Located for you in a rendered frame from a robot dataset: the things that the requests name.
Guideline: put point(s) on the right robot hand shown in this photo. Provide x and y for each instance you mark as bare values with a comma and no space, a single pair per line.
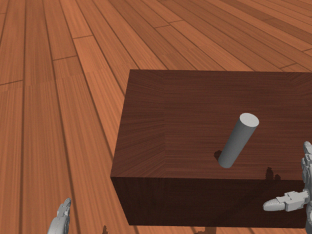
294,200

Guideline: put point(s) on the can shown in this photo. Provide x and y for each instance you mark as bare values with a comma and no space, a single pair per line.
244,128

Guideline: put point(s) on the left robot hand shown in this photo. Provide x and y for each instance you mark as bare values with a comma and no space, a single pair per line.
60,224

